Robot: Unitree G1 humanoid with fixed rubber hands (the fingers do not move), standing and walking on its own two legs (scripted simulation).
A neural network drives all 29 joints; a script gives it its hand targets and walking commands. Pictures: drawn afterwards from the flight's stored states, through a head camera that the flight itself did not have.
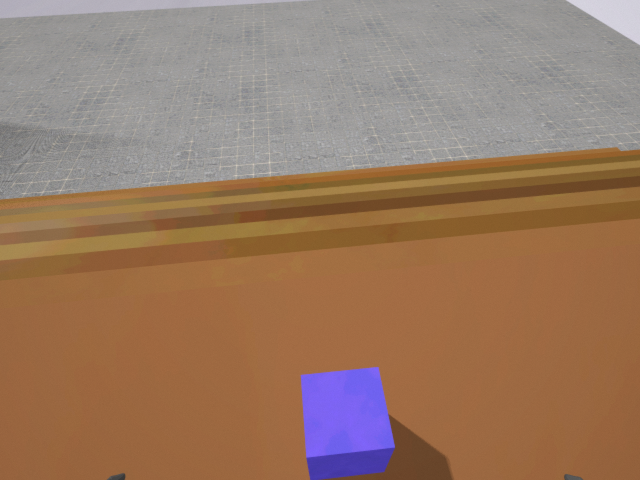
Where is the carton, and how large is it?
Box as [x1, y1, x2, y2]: [301, 367, 394, 479]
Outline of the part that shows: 377,367 301,375 306,458 310,479 380,472 384,470 394,448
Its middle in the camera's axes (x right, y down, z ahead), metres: +0.06 +0.50 +1.07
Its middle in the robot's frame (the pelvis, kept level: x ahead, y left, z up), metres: +0.40 -0.02 -0.66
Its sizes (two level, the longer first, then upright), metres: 0.210 0.200 0.250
